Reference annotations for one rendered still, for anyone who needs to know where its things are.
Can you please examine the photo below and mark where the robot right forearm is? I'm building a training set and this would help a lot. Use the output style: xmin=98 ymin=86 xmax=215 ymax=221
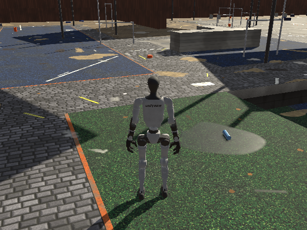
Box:
xmin=170 ymin=117 xmax=180 ymax=142

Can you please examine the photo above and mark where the right robot upper arm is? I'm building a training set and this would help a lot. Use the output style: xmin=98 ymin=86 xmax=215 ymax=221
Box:
xmin=164 ymin=97 xmax=175 ymax=124

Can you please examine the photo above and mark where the robot left shin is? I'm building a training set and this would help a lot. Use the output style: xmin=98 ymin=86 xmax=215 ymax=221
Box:
xmin=139 ymin=160 xmax=145 ymax=193

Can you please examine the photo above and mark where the robot head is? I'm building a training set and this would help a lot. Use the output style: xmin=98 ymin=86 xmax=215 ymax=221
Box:
xmin=145 ymin=76 xmax=162 ymax=100

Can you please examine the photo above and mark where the robot left hand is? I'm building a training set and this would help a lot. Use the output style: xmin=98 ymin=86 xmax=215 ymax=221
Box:
xmin=126 ymin=139 xmax=137 ymax=153

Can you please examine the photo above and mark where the robot right hand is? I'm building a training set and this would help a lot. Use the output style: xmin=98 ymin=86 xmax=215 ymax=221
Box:
xmin=170 ymin=141 xmax=181 ymax=154

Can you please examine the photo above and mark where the robot left forearm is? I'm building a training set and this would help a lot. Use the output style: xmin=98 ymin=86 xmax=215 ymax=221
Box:
xmin=127 ymin=118 xmax=137 ymax=140

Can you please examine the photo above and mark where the left robot upper arm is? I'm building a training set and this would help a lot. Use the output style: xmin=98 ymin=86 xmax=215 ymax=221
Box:
xmin=132 ymin=97 xmax=143 ymax=124

